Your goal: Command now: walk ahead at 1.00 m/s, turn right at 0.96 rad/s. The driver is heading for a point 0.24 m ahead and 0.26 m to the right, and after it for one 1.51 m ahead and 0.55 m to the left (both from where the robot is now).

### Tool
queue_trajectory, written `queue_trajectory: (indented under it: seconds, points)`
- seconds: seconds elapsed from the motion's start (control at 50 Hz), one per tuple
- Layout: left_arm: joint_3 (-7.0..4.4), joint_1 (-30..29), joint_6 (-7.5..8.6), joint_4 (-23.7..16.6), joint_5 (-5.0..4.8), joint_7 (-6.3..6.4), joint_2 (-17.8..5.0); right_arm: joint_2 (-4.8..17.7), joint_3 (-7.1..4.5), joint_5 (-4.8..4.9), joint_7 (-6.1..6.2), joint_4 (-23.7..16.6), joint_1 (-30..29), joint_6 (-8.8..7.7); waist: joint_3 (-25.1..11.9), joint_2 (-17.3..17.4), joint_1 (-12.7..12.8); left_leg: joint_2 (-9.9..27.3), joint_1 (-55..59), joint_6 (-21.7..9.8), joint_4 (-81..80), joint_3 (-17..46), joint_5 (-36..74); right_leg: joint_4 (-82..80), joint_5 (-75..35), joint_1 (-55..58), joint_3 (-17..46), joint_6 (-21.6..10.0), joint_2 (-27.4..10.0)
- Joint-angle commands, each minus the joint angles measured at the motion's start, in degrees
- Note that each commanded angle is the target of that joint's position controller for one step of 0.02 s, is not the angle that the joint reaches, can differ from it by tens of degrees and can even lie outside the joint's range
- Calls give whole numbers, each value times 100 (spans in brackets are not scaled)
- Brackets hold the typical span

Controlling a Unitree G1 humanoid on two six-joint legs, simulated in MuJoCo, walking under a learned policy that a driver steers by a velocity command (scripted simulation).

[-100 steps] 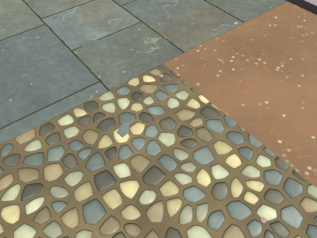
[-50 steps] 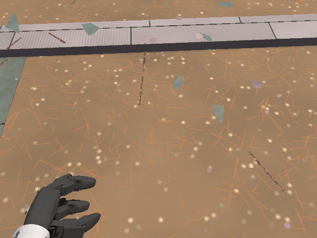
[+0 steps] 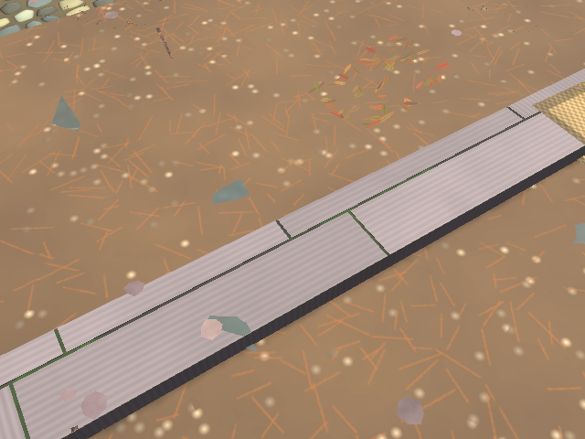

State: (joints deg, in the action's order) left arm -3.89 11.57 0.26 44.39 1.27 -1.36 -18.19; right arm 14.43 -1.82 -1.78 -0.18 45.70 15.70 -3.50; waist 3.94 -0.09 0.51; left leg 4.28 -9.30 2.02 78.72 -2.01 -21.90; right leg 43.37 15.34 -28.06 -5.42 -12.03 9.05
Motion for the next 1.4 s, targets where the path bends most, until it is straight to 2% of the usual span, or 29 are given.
queue_trajectory:
  seconds: [0.02, 0.1, 0.2, 0.26, 0.3, 0.34, 0.36, 0.38, 0.4, 0.42, 0.46, 0.54, 0.66, 0.7, 0.74, 0.76, 0.78, 0.84, 0.92, 0.98, 1.06, 1.14, 1.16, 1.18, 1.2, 1.22, 1.24, 1.3, 1.4]
  points:
    - [-370, 993, 138, -16, -36, 172, -1112, 787, -51, -92, 36, -991, -552, -287, -443, 469, 89, 151, -3457, -56, 166, 633, 90, -2983, 43, 2966, 4268, -997, -1820]
    - [-199, 838, 431, -62, -132, 142, -766, 680, 23, -230, -24, -1102, -763, 110, -33, 423, -235, 443, -2638, 250, -1364, 454, 14, -3247, -1038, 1306, 3170, -892, -1167]
    - [-118, 1488, 631, 275, -206, 46, -516, 245, 210, -11, -199, -1341, -1836, -23, 95, 171, 455, 78, -1819, -236, -4087, -353, 3246, -3789, -3240, 1461, 1840, -62, -817]
    - [-100, 1650, 679, 442, -90, 110, -649, 464, 132, 86, -154, -1294, -1927, -32, -88, -122, 520, -215, -1945, -665, -4517, -535, 3182, -3619, -4962, 2924, 1465, 245, -1149]
    - [-140, 1628, 649, 489, 31, 239, -891, 725, 28, 72, -131, -1193, -1540, -49, -438, -443, 189, -618, -1742, -860, -4633, -664, 2468, -2925, -7052, 3799, 1194, 461, -1451]
    - [-195, 1221, 528, 448, 263, 351, -1060, 1122, -178, 168, -55, -611, 239, -7, -1142, -676, -754, -968, -405, -1006, -4518, -556, 1825, -1091, -8317, 3933, 938, 608, -1662]
    - [-223, 623, 457, 304, 286, 382, -1119, 1244, -288, 164, -6, -144, 1624, 28, -1369, -498, -1565, -863, 809, -1151, -4912, -485, 1908, 771, -8047, 3196, 583, 693, -1458]
    - [-112, 53, 530, 74, 292, 361, -707, 1499, -418, 126, 49, 166, 2565, 88, -1451, 291, -1921, -248, 2129, -1474, -4475, 498, 1312, 3612, -4038, 1346, 431, 787, -723]
    - [107, 1113, 681, -253, -61, 170, 70, 1823, -445, -27, -15, 198, 1801, 100, -1701, 2415, -436, 1278, 3576, -2767, -5594, 4696, 976, 5220, 1186, -1605, 984, 1241, 210]
    - [207, 896, 749, -218, 91, 201, -226, 1332, -458, 4, -82, -116, 987, 130, -1563, 887, -574, 1325, 3109, -2857, -6274, 5295, -479, 5129, 540, -2005, 1446, 1001, -396]
    - [236, 29, 810, -466, 231, 115, -385, 732, -323, 37, -91, -27, 765, 113, -561, -581, -298, 946, 1242, -2386, -6595, 4128, -486, 4292, -11, -1685, 1348, 957, -917]
    - [491, -585, 471, -1171, 418, 9, 122, 895, -283, 142, -23, 256, 994, -101, 183, -178, 158, 159, -749, -2164, -6916, 2903, 644, 3731, 440, -1841, 888, 1225, -1292]
    - [757, -1980, 444, -1922, 90, -56, 391, 1066, -400, 187, 42, 5, 1204, -61, 28, 187, -332, -326, -1485, -1721, -7458, 2095, 3343, 388, -910, -11, 90, 1374, -1112]
    - [660, -1655, 405, -1793, -24, 20, 206, 1289, -451, 194, 22, 35, 1400, -42, -370, 344, -274, -133, -777, -1570, -6900, 2167, 5089, 72, -419, 739, -135, 1294, -646]
    - [278, 819, 502, -1210, 49, 177, -471, 1611, -524, 242, -46, -143, 922, -175, -2033, 365, 1080, -318, -813, -1109, -3743, 1878, 6505, -242, 11, 3210, 494, 894, -781]
    - [-55, 1702, 538, -1118, 205, 252, -1251, 1130, -455, 396, -55, -552, 805, -283, -3228, -725, 1382, -939, -1918, -809, -1546, 1353, 4565, -1179, 2712, 4632, 2694, 583, -2281]
    - [-110, 1393, 508, -1068, 154, 252, -1473, 651, -298, 358, -139, -928, 652, -295, -3663, -2223, 878, -1101, -2827, -786, -202, 1066, 394, -2500, 3775, 4896, 5477, 258, -3474]
    - [93, 663, 467, -805, 145, 240, -206, 467, -242, 11, -115, -900, 102, -44, -1128, -208, 474, -185, -3984, -928, 784, 643, 583, -2332, 2531, 2905, 3846, 247, -3137]
    - [95, 586, 674, -151, 70, 170, 65, 166, -123, 39, -328, -1511, -515, 364, -112, -486, -213, 273, -4232, -723, 366, 824, 277, -3182, 868, 1735, 1817, 684, -2903]
    - [26, 134, 824, -58, 109, 143, -220, 448, -143, 17, -393, -1812, -889, 492, 17, -766, -446, 378, -3826, -650, -685, 645, 1289, -3741, -175, 1362, 370, 817, -2690]
    - [-95, 341, 825, 143, 30, 172, -664, 528, -101, 6, -540, -1759, -1325, 492, 186, -182, -311, -12, -2429, -968, -2900, -475, 2305, -4025, -1360, 1742, -1065, 972, -2059]
    - [-293, 576, 487, 9, 56, 198, -1366, 961, -302, 101, -402, -1300, -12, 379, -815, -619, -1031, -807, -904, -1368, -3316, -954, 1126, -1305, -6608, 3160, -1140, 965, -2452]
    - [-320, 493, 365, -96, 56, 191, -1397, 1177, -446, 114, -310, -945, 1089, 347, -1293, -527, -1495, -1015, 387, -1519, -3693, -798, 910, 276, -6535, 2736, -1011, 935, -2514]
    - [-249, 597, 337, -109, 108, 143, -1110, 1428, -595, 67, -166, -655, 1549, 359, -1368, 16, -1548, -1043, 1652, -1584, -3945, -259, 621, 2238, -3885, 1502, -885, 1077, -2084]
    - [9, 675, 331, -433, 173, 56, -33, 1959, -684, 108, -95, -730, 727, 429, -802, 1585, -672, -51, 1996, -1903, -4483, 2012, 306, 4617, 1130, -815, -691, 1317, -1015]
    - [-6, 681, 495, -1152, 147, 58, -389, 2475, -807, 73, -130, -1106, 699, 463, -2129, 1604, -524, 754, 3042, -2753, -5862, 4771, -266, 5291, 1171, -1918, 640, 1416, -730]
    - [3, 132, 640, -1208, 154, 64, -622, 2233, -791, 65, -80, -1090, 729, 440, -1776, 683, -664, 942, 2756, -2659, -6449, 5057, -571, 5005, 683, -2249, 1035, 1354, -1073]
    - [129, -52, 595, -1092, 274, 139, -482, 1556, -566, 103, 34, -848, 436, 174, -598, -447, -101, 332, 478, -2275, -6367, 3644, 738, 3561, 523, -1372, 1088, 1392, -1547]
    - [300, -1044, 283, -1517, 192, 70, -209, 1296, -434, 115, 11, -719, 432, -45, 122, -275, -44, -232, -1194, -2189, -6821, 2698, 1391, 1118, -51, -651, 856, 1635, -1644]
